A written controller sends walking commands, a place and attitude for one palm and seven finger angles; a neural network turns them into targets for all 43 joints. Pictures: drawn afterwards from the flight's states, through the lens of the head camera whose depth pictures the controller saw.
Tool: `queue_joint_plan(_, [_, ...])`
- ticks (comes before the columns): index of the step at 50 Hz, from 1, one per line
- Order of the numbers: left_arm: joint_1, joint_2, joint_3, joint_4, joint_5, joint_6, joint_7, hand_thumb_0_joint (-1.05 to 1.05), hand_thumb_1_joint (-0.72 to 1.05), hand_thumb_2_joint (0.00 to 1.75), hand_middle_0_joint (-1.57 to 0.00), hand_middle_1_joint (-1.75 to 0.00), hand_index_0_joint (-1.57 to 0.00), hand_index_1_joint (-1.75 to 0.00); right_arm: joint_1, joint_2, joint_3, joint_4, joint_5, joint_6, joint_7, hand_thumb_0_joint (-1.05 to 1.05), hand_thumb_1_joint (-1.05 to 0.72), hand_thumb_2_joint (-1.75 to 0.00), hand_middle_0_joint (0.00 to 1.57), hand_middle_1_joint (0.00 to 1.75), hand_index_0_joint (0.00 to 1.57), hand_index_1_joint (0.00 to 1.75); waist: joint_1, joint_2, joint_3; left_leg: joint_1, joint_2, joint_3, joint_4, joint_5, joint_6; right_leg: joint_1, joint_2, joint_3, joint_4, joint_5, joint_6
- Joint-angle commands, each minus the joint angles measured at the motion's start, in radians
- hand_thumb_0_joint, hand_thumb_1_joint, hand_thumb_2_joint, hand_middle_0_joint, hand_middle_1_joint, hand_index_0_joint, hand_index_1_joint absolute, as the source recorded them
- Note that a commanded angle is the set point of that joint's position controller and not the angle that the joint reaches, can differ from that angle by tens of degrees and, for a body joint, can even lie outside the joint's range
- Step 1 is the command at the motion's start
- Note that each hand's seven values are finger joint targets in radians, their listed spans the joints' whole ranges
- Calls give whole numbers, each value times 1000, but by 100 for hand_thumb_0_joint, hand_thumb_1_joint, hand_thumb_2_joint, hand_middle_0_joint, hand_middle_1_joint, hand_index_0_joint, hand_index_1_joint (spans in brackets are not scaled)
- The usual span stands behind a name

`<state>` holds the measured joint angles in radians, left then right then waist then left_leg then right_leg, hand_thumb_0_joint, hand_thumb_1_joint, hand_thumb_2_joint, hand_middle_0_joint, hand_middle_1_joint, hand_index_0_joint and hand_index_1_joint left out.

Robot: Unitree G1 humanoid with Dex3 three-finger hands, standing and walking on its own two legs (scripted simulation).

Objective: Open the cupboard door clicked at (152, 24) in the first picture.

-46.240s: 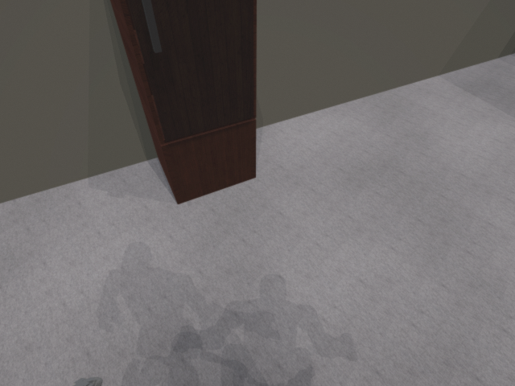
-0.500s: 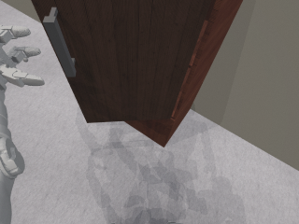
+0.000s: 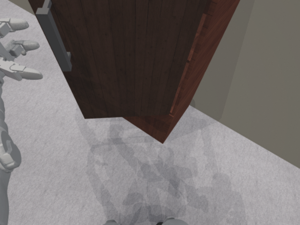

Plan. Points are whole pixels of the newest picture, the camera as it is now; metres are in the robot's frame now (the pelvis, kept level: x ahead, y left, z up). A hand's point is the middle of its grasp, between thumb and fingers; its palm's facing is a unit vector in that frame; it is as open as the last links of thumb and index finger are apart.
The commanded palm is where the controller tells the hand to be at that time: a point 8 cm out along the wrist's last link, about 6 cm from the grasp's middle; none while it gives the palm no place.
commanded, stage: slide the fingers in behind the handle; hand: left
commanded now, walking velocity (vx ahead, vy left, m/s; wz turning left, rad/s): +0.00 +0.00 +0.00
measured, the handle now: (58, 38) +0.56 +0.19 +0.14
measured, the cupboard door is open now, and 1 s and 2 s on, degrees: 40 40 40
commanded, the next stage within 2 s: close the thumb around the handle in 1.50 s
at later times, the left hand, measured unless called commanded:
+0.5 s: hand (42, 52) +0.51 +0.22 +0.15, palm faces +0.00 -1.00 +0.02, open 14.0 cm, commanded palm +0.49 +0.27 +0.14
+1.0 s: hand (55, 53) +0.50 +0.19 +0.15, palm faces +0.00 -1.00 +0.02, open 14.0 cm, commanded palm +0.48 +0.23 +0.14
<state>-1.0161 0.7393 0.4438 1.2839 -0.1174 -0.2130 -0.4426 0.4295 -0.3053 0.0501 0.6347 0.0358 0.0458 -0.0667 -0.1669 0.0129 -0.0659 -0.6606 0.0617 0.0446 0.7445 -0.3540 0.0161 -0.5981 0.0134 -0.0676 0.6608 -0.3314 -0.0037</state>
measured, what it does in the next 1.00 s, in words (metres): stands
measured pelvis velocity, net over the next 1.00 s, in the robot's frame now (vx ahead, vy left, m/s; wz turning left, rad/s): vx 0.00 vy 0.00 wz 0.00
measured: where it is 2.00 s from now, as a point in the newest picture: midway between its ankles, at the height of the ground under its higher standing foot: outside the picture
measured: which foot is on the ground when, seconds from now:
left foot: down 0.00-1.00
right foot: down 0.00-1.00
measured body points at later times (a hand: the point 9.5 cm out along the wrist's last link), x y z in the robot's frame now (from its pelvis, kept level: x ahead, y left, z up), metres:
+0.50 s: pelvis +0.01 +0.00 +0.00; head +0.09 +0.01 +0.44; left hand +0.50 +0.27 +0.15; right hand +0.00 -0.27 -0.11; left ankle +0.00 +0.11 -0.71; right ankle -0.01 -0.12 -0.71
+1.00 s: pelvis +0.00 +0.00 +0.00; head +0.08 +0.01 +0.44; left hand +0.50 +0.24 +0.15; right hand +0.00 -0.28 -0.11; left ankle +0.00 +0.11 -0.71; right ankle -0.01 -0.12 -0.71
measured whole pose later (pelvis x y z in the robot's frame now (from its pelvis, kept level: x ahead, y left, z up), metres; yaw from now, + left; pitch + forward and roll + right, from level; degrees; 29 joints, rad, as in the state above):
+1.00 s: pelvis +0.00 +0.00 +0.00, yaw +0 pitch +14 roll -2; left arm -0.96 0.53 0.38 1.17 -0.12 -0.22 -0.28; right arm 0.44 -0.29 0.02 0.65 0.02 0.02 -0.03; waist -0.15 0.02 -0.08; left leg -0.62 0.06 0.05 0.73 -0.36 0.01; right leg -0.57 0.01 -0.06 0.67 -0.34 -0.01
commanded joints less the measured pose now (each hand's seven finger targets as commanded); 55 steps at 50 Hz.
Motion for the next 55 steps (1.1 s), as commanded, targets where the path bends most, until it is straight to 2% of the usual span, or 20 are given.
queue_joint_plan(1, [-474, 277, 27, -226, -26, -56, -7, 0, -50, 30, -30, -120, -30, -120, 154, -187, -70, -45, -6, -20, -23, 0, -90, -90, 20, 30, 20, 30, -14, 146, -414, 332, -34, -69, -47, 347, 25, 91, 26, 42, -61, 329, -3])
queue_joint_plan(5, [-449, 220, 8, -237, -32, -59, 10, 0, -50, 30, -30, -120, -30, -120, 159, -179, -74, -43, -10, -20, -12, 0, -90, -90, 20, 30, 20, 30, -14, 148, -418, 367, -29, -70, -39, 389, 22, 68, 33, 34, -59, 342, -4])
queue_joint_plan(8, [-457, 250, 39, -258, -29, -62, 34, 0, -50, 30, -30, -120, -30, -120, 168, -183, -76, -43, -13, -21, -11, 0, -90, -90, 20, 30, 20, 30, -2, 138, -424, 361, -29, -74, -44, 395, 23, 86, 33, 31, -54, 342, -8])
queue_joint_plan(10, [-461, 210, 11, -278, -18, -63, 48, 0, -50, 30, -30, -120, -30, -120, 165, -174, -77, -43, -13, -22, -5, 0, -90, -90, 20, 30, 20, 30, -5, 181, -437, 398, -26, -77, -41, 424, 17, 56, 34, 28, -52, 343, -8])
queue_joint_plan(14, [-456, 244, 53, -296, -14, -72, 79, 0, -50, 30, -30, -120, -30, -120, 168, -177, -80, -46, -17, -21, 0, 0, -90, -90, 20, 30, 20, 30, 5, 132, -454, 382, -25, -74, -41, 437, 19, 97, 35, 31, -46, 373, -5])
queue_joint_plan(15, [-456, 198, 16, -318, -11, -77, 79, 0, -50, 30, -30, -120, -30, -120, 162, -169, -80, -50, -16, -22, 5, 0, -90, -90, 20, 30, 20, 30, 7, 177, -458, 403, -27, -72, -41, 456, 15, 91, 35, 30, -44, 381, -7])
queue_joint_plan(18, [-432, 174, 12, -309, -20, -78, 85, 0, -50, 30, -30, -120, -30, -120, 163, -171, -81, -45, -17, -21, 6, 0, -90, -90, 20, 30, 20, 30, 1, 127, -431, 400, -23, -77, -40, 463, 18, 88, 38, 23, -44, 380, -9])
queue_joint_plan(19, [-449, 161, 5, -326, -20, -79, 85, 0, -50, 30, -30, -120, -30, -120, 156, -169, -83, -45, -16, -22, 8, 0, -90, -90, 20, 30, 20, 30, 3, 154, -441, 417, -23, -76, -40, 469, 16, 81, 39, 27, -46, 384, -7])
queue_joint_plan(22, [-418, 133, -1, -293, -27, -65, 90, 0, -50, 30, -30, -120, -30, -120, 153, -167, -84, -43, -14, -23, 8, 0, -90, -90, 20, 30, 20, 30, 2, 100, -404, 386, -24, -73, -46, 438, 18, 87, 37, 23, -50, 374, -7])
queue_joint_plan(25, [-436, 136, -1, -286, -22, -59, 104, 0, -50, 30, -30, -120, -30, -120, 145, -165, -80, -42, -15, -25, 9, 0, -90, -90, 20, 30, 20, 30, 1, 124, -395, 373, -28, -68, -45, 423, 19, 85, 33, 29, -49, 374, -6])
queue_joint_plan(28, [-441, 110, -15, -296, -19, -69, 123, 0, -50, 30, -30, -120, -30, -120, 146, -160, -80, -47, -17, -31, 10, 0, -90, -90, 20, 30, 20, 30, -4, 99, -402, 370, -31, -67, -40, 430, 22, 99, 32, 29, -44, 384, -7])
queue_joint_plan(30, [-437, 137, 8, -287, -15, -73, 130, 0, -50, 30, -30, -120, -30, -120, 145, -161, -80, -46, -16, -32, 12, 0, -90, -90, 20, 30, 20, 30, 5, 88, -412, 357, -32, -66, -39, 428, 20, 116, 31, 34, -40, 398, -5])
queue_joint_plan(32, [-459, 98, -24, -288, -13, -73, 130, 0, -50, 30, -30, -120, -30, -120, 137, -157, -81, -46, -15, -36, 14, 0, -90, -90, 20, 30, 20, 30, -6, 103, -402, 354, -34, -59, -38, 399, 21, 104, 30, 38, -45, 388, -2])
queue_joint_plan(35, [-449, 137, 8, -281, -12, -77, 137, 0, -50, 30, -30, -120, -30, -120, 139, -160, -80, -50, -15, -37, 13, 0, -90, -90, 20, 30, 20, 30, 0, 64, -426, 335, -36, -57, -38, 402, 24, 143, 29, 42, -39, 413, 0])
queue_joint_plan(39, [-457, 109, -9, -327, -11, -89, 141, 0, -50, 30, -30, -120, -30, -120, 133, -153, -80, -54, -15, -39, 18, 0, -90, -90, 20, 30, 20, 30, 9, 127, -452, 366, -37, -56, -33, 433, 20, 140, 29, 41, -34, 429, -4])
queue_joint_plan(43, [-418, 75, -20, -325, -29, -78, 143, 0, -50, 30, -30, -120, -30, -120, 134, -155, -85, -56, -13, -37, 20, 0, -90, -90, 20, 30, 20, 30, 13, 88, -433, 351, -39, -53, -41, 418, 24, 160, 30, 36, -40, 425, -7])
queue_joint_plan(45, [-436, 48, -45, -329, -20, -72, 149, 0, -50, 30, -30, -120, -30, -120, 124, -149, -84, -55, -11, -38, 21, 0, -90, -90, 20, 30, 20, 30, 6, 120, -411, 356, -38, -53, -46, 399, 21, 132, 29, 38, -46, 404, -5])
queue_joint_plan(49, [-445, 30, -40, -368, -25, -83, 172, 0, -50, 30, -30, -120, -30, -120, 131, -149, -90, -46, -15, -45, 24, 0, -90, -90, 20, 30, 20, 30, 9, 100, -444, 390, -34, -60, -46, 425, 20, 132, 32, 33, -43, 408, -6])
queue_joint_plan(53, [-444, -23, -69, -339, -23, -77, 195, 0, -50, 30, -30, -120, -30, -120, 130, -143, -88, -39, -18, -50, 28, 0, -90, -90, 20, 30, 20, 30, 2, 79, -387, 370, -38, -62, -50, 409, 21, 119, 32, 27, -47, 387, -8])
queue_joint_plan(55, [-430, 0, -49, -322, -13, -73, 209, 0, -50, 30, -30, -120, -30, -120, 123, -145, -87, -42, -17, -52, 30, 0, -90, -90, 20, 30, 20, 30, 12, 73, -395, 352, -40, -56, -55, 368, 20, 126, 30, 34, -48, 371, -7])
